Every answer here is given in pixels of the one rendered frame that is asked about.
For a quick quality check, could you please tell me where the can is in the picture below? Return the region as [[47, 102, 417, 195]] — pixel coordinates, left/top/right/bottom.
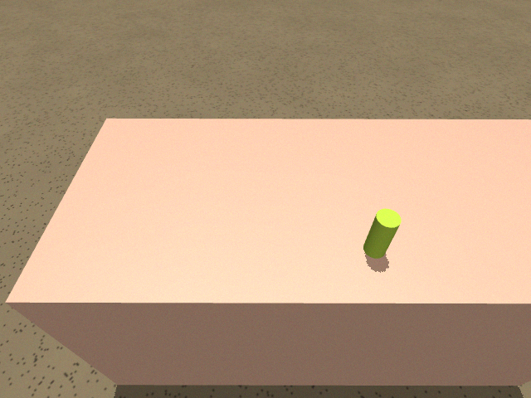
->
[[363, 209, 402, 259]]

